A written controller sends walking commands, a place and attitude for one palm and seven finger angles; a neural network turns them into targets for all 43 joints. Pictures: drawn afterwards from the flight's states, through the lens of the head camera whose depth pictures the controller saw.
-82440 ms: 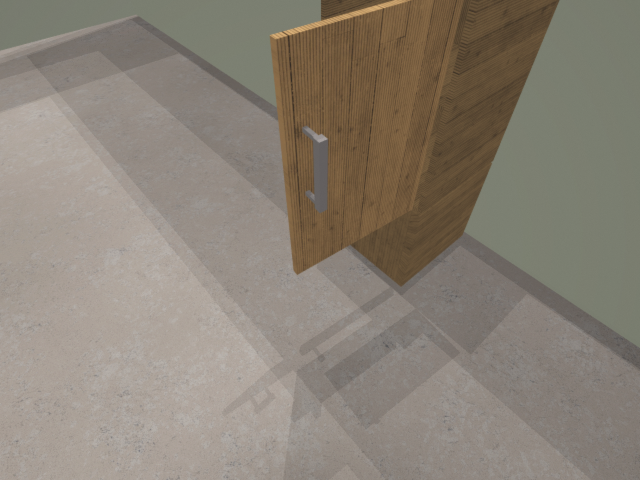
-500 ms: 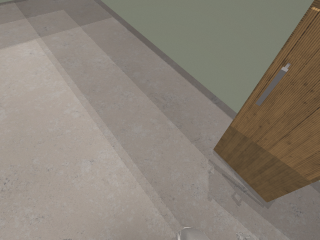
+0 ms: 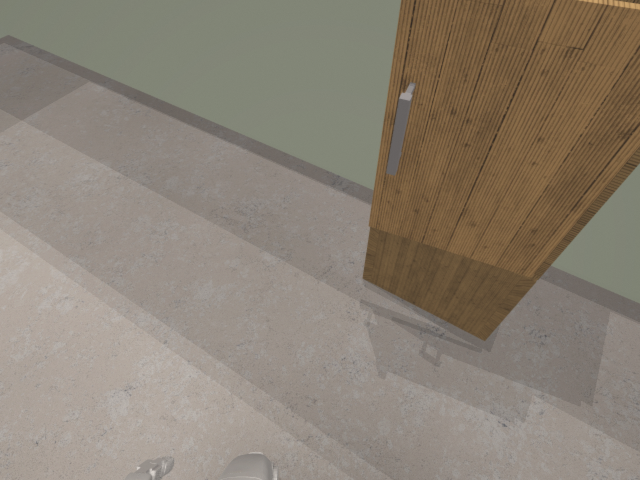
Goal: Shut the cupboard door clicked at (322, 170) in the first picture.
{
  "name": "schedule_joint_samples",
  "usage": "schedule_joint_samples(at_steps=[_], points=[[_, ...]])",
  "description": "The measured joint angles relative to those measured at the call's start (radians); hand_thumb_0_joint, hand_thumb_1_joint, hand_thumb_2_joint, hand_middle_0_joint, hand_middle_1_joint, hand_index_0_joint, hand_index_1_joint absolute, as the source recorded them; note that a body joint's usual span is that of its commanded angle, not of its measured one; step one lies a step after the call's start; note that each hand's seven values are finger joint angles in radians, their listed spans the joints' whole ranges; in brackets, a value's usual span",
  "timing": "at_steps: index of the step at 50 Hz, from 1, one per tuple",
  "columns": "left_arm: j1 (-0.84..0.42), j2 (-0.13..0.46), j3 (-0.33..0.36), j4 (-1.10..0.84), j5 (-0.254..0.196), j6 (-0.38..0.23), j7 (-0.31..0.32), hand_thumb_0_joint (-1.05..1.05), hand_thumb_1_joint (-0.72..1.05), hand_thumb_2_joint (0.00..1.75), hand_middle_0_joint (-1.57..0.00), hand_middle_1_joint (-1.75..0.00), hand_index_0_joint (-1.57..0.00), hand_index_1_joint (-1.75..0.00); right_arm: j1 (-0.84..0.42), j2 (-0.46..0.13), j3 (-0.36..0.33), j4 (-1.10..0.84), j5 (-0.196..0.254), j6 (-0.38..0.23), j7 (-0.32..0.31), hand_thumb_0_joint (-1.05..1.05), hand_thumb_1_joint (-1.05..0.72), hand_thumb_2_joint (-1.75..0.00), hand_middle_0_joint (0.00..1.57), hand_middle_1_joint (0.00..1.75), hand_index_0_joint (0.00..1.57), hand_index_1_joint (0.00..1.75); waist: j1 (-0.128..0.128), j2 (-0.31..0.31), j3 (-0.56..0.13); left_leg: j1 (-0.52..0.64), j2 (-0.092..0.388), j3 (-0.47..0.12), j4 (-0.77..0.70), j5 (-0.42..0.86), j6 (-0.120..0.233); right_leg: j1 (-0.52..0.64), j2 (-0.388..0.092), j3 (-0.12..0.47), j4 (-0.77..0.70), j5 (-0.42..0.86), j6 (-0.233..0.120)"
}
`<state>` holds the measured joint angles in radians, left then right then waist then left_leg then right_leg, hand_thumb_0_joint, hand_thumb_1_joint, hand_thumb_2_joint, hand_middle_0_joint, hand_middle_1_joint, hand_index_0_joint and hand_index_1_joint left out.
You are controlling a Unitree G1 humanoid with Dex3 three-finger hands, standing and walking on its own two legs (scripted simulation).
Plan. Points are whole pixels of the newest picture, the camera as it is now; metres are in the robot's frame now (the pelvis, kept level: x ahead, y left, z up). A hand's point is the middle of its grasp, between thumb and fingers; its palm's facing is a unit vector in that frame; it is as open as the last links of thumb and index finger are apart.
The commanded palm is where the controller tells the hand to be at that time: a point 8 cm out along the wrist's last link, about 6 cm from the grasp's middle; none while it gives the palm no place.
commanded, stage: turn to face it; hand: left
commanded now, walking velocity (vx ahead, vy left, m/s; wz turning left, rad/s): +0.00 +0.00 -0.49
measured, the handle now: (401, 131) +0.71 -0.12 +0.00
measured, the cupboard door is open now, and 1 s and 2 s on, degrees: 9 9 9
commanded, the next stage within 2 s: take the last steps up to it in 0.40 s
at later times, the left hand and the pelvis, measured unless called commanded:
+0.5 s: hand (196, 464) +0.16 +0.19 -0.16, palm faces -0.22 -0.94 -0.26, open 7.4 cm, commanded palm none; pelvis +0.01 +0.01 -0.01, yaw -14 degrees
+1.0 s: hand out of the picture +0.13 +0.17 -0.19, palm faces -0.27 -0.95 -0.14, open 7.4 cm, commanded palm none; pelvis +0.09 -0.01 +0.00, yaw -19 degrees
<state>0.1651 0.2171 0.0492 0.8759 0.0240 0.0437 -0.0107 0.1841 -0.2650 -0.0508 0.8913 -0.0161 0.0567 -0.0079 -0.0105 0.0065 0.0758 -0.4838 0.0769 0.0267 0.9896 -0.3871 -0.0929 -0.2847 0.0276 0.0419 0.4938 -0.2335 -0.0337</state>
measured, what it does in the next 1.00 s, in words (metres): steps on the spot, turning right: left foot, then right foot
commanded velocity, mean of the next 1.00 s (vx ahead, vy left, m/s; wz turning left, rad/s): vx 0.14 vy -0.03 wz -0.22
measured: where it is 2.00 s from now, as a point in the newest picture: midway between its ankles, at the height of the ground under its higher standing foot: (360, 476)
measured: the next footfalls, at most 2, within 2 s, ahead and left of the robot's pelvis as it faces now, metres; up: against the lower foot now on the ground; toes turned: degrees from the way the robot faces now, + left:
left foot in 0.14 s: +0.06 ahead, +0.14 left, +0.00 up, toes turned -2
right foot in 0.50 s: +0.01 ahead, -0.11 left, +0.00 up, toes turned -16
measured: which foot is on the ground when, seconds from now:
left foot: up 0.00-0.12, down 0.14-0.50, up 0.52-0.88, down 0.90-1.00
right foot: down 0.00-0.14, up 0.16-0.48, down 0.50-0.90, up 0.92-1.00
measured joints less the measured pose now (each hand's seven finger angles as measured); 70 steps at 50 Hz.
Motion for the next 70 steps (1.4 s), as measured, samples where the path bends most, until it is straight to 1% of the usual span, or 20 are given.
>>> schedule_joint_samples(at_steps=[4, 7, 10, 13, 15, 18, 22, 25, 29, 31, 34, 38, 44, 45, 48, 52, 59, 65, 68, 70], points=[[0.013, 0.0, 0.003, 0.01, 0.004, 0.004, -0.004, 0.0, 0.9, 0.9, -0.2, -0.3, -0.2, -0.3, -0.01, 0.014, 0.005, -0.008, 0.005, -0.009, -0.002, 0.0, -0.9, -0.9, 0.2, 0.3, 0.2, 0.3, 0.015, -0.017, -0.011, 0.065, -0.023, -0.004, -0.179, -0.008, 0.008, -0.014, 0.014, 0.039, 0.014, -0.006, 0.012], [0.026, 0.004, 0.01, 0.017, -0.002, 0.014, -0.003, 0.0, 0.9, 0.9, -0.2, -0.3, -0.2, -0.3, -0.004, 0.022, 0.015, -0.016, 0.008, -0.03, -0.007, 0.0, -0.9, -0.9, 0.2, 0.3, 0.2, 0.3, 0.019, -0.023, -0.027, 0.163, -0.035, 0.0, -0.404, 0.082, 0.024, -0.042, 0.033, 0.065, 0.062, -0.03, 0.031], [0.02, 0.025, 0.021, 0.029, -0.008, 0.028, -0.004, 0.01, 0.9, 0.9, -0.2, -0.3, -0.2, -0.3, 0.003, 0.045, 0.03, -0.017, -0.005, -0.045, -0.012, 0.0, -0.9, -0.9, 0.2, 0.3, 0.2, 0.3, 0.018, -0.051, -0.02, 0.176, -0.036, 0.03, -0.406, 0.083, 0.087, -0.113, 0.031, 0.052, 0.268, -0.206, 0.04], [0.015, 0.039, 0.034, 0.034, -0.001, 0.033, -0.011, 0.01, 0.9, 0.9, -0.2, -0.3, -0.2, -0.3, 0.025, 0.062, 0.044, -0.016, -0.016, -0.049, -0.019, 0.0, -0.9, -0.9, 0.2, 0.3, 0.2, 0.3, 0.018, -0.051, -0.013, 0.211, -0.017, 0.055, -0.444, 0.089, 0.099, -0.177, 0.021, 0.006, 0.511, -0.254, 0.061], [0.009, 0.042, 0.038, 0.033, -0.001, 0.033, -0.015, 0.01, 0.91, 0.9, -0.2, -0.3, -0.2, -0.3, 0.037, 0.068, 0.048, -0.01, -0.018, -0.05, -0.024, 0.0, -0.9, -0.9, 0.2, 0.3, 0.2, 0.3, 0.018, -0.042, -0.007, 0.232, -0.004, 0.069, -0.475, 0.104, 0.097, -0.191, 0.004, -0.018, 0.572, -0.245, 0.071], [0.001, 0.041, 0.038, 0.032, -0.003, 0.035, -0.016, 0.01, 0.91, 0.9, -0.2, -0.3, -0.19, -0.3, 0.05, 0.071, 0.045, 0.004, -0.018, -0.05, -0.025, 0.0, -0.9, -0.9, 0.2, 0.3, 0.2, 0.3, 0.016, -0.025, 0.001, 0.253, 0.012, 0.093, -0.498, 0.112, 0.09, -0.171, -0.02, -0.04, 0.529, -0.229, 0.078], [-0.013, 0.027, 0.03, 0.036, -0.004, 0.033, -0.016, 0.01, 0.91, 0.9, -0.19, -0.3, -0.19, -0.3, 0.064, 0.063, 0.034, 0.029, -0.018, -0.044, -0.019, 0.0, -0.9, -0.9, 0.2, 0.3, 0.2, 0.3, 0.001, 0.003, 0.005, 0.259, 0.033, 0.124, -0.477, 0.095, 0.076, -0.095, -0.037, -0.068, 0.34, -0.212, 0.068], [-0.013, 0.017, 0.02, 0.033, -0.003, 0.017, -0.017, 0.01, 0.91, 0.9, -0.19, -0.3, -0.19, -0.3, 0.084, 0.05, 0.022, 0.05, -0.01, -0.036, -0.013, 0.0, -0.9, -0.9, 0.2, 0.3, 0.2, 0.3, -0.007, 0.018, -0.004, 0.241, 0.044, 0.142, -0.409, 0.055, 0.055, 0.008, -0.038, -0.082, 0.11, -0.068, 0.048], [-0.006, -0.025, 0.001, 0.048, 0.001, -0.012, -0.005, 0.0, 0.91, 0.9, -0.2, -0.3, -0.19, -0.3, 0.078, 0.016, 0.003, 0.088, -0.001, 0.001, -0.014, 0.0, -0.9, -0.9, 0.2, 0.3, 0.2, 0.3, -0.014, 0.064, -0.014, 0.124, 0.02, 0.047, -0.106, -0.121, 0.051, 0.026, -0.017, -0.082, 0.084, -0.098, -0.001], [0.012, -0.04, -0.002, 0.054, 0.0, -0.018, 0.002, 0.0, 0.91, 0.9, -0.2, -0.3, -0.2, -0.3, 0.076, 0.012, -0.001, 0.1, -0.006, 0.005, -0.009, 0.0, -0.9, -0.9, 0.2, 0.3, 0.2, 0.3, -0.01, 0.058, -0.025, 0.067, -0.001, 0.03, 0.03, -0.098, 0.047, 0.051, -0.019, -0.074, 0.034, -0.073, -0.005], [0.045, -0.049, -0.005, 0.073, -0.003, -0.031, 0.005, 0.0, 0.9, 0.9, -0.2, -0.3, -0.2, -0.3, 0.074, 0.017, -0.002, 0.103, -0.013, -0.006, 0.007, 0.0, -0.9, -0.9, 0.2, 0.3, 0.2, 0.3, -0.01, 0.039, -0.042, 0.022, -0.004, 0.029, 0.075, -0.016, 0.037, 0.092, -0.016, -0.065, -0.044, -0.037, -0.01], [0.088, -0.053, -0.004, 0.105, 0.0, -0.048, 0.005, 0.0, 0.91, 0.9, -0.2, -0.3, -0.2, -0.3, 0.073, 0.031, -0.002, 0.099, -0.016, -0.023, 0.018, 0.0, -0.9, -0.9, 0.2, 0.3, 0.2, 0.3, -0.004, 0.017, -0.062, 0.029, 0.005, 0.036, -0.045, 0.029, 0.03, 0.134, -0.003, -0.063, -0.103, -0.024, -0.015], [0.152, -0.038, 0.006, 0.16, 0.001, -0.053, -0.001, 0.0, 0.91, 0.9, -0.2, -0.3, -0.2, -0.3, 0.06, 0.059, 0.009, 0.094, -0.013, -0.059, 0.017, 0.0, -0.9, -0.9, 0.2, 0.3, 0.2, 0.3, 0.024, -0.022, -0.074, 0.144, -0.014, 0.059, -0.371, 0.076, 0.046, 0.171, 0.011, -0.053, -0.071, -0.081, -0.004], [0.166, -0.037, 0.008, 0.167, -0.002, -0.05, -0.002, 0.0, 0.91, 0.9, -0.2, -0.3, -0.2, -0.3, 0.063, 0.058, 0.013, 0.088, -0.014, -0.073, 0.015, 0.0, -0.9, -0.9, 0.2, 0.3, 0.2, 0.3, 0.026, -0.022, -0.08, 0.177, -0.016, 0.057, -0.442, 0.101, 0.055, 0.16, 0.016, -0.049, -0.028, -0.11, 0.0], [0.179, -0.024, 0.013, 0.195, -0.004, -0.027, -0.007, 0.01, 0.91, 0.9, -0.2, -0.3, -0.2, -0.3, 0.062, 0.078, 0.024, 0.081, -0.024, -0.097, 0.005, 0.0, -0.9, -0.9, 0.2, 0.3, 0.2, 0.3, 0.019, -0.053, -0.077, 0.192, -0.024, 0.087, -0.412, 0.11, 0.107, 0.046, 0.001, -0.041, 0.268, -0.232, -0.013], [0.15, -0.011, 0.019, 0.199, 0.009, -0.015, -0.02, 0.01, 0.91, 0.9, -0.2, -0.3, -0.19, -0.3, 0.112, 0.099, 0.039, 0.084, -0.024, -0.106, -0.009, 0.0, -0.9, -0.9, 0.2, 0.3, 0.2, 0.3, 0.001, -0.053, -0.072, 0.268, -0.021, 0.097, -0.497, 0.117, 0.105, -0.118, -0.029, -0.061, 0.531, -0.177, -0.003], [0.058, -0.012, 0.018, 0.15, 0.002, -0.027, -0.021, 0.01, 0.91, 0.9, -0.19, -0.3, -0.19, -0.3, 0.192, 0.119, 0.043, 0.157, -0.019, -0.095, -0.011, 0.0, -0.9, -0.9, 0.2, 0.3, 0.2, 0.3, -0.005, -0.029, -0.035, 0.388, -0.007, 0.108, -0.617, 0.129, 0.079, -0.205, -0.09, -0.074, 0.345, -0.039, 0.027], [0.012, -0.02, 0.012, 0.131, 0.003, -0.047, -0.023, 0.0, 0.91, 0.9, -0.19, -0.3, -0.19, -0.3, 0.239, 0.12, 0.027, 0.196, -0.013, -0.073, -0.004, 0.0, -0.9, -0.9, 0.2, 0.3, 0.2, 0.3, -0.03, -0.015, -0.021, 0.41, 0.014, 0.12, -0.511, 0.015, 0.033, -0.094, -0.076, -0.106, 0.075, 0.032, 0.016], [-0.008, -0.049, 0.007, 0.138, 0.0, -0.077, -0.009, 0.0, 0.91, 0.9, -0.19, -0.3, -0.19, -0.3, 0.213, 0.102, 0.019, 0.218, -0.002, -0.05, 0.001, 0.0, -0.9, -0.9, 0.2, 0.3, 0.2, 0.3, -0.027, 0.026, -0.001, 0.294, 0.023, 0.052, -0.215, -0.129, 0.077, -0.083, -0.048, -0.131, 0.113, 0.022, -0.022], [-0.006, -0.069, -0.001, 0.143, -0.003, -0.08, 0.002, 0.0, 0.91, 0.9, -0.19, -0.3, -0.19, -0.3, 0.184, 0.093, 0.013, 0.218, -0.001, -0.043, -0.001, 0.0, -0.9, -0.9, 0.2, 0.3, 0.2, 0.3, -0.024, 0.034, 0.003, 0.204, 0.003, 0.028, -0.053, -0.117, 0.086, -0.044, -0.039, -0.146, 0.067, 0.015, -0.026]])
